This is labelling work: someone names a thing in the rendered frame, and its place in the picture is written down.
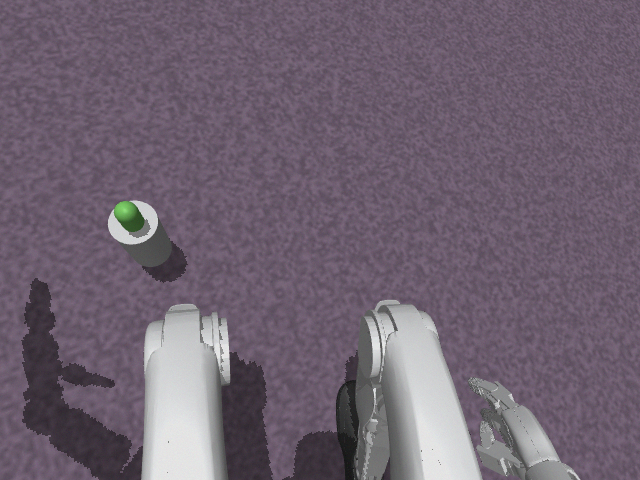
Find right robot foot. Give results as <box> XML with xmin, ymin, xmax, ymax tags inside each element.
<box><xmin>336</xmin><ymin>380</ymin><xmax>384</xmax><ymax>480</ymax></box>

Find right robot arm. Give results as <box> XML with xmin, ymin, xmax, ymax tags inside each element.
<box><xmin>525</xmin><ymin>461</ymin><xmax>580</xmax><ymax>480</ymax></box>

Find bottle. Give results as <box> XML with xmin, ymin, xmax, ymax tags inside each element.
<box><xmin>108</xmin><ymin>201</ymin><xmax>172</xmax><ymax>267</ymax></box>

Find right robot hand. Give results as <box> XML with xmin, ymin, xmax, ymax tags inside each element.
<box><xmin>468</xmin><ymin>377</ymin><xmax>561</xmax><ymax>480</ymax></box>

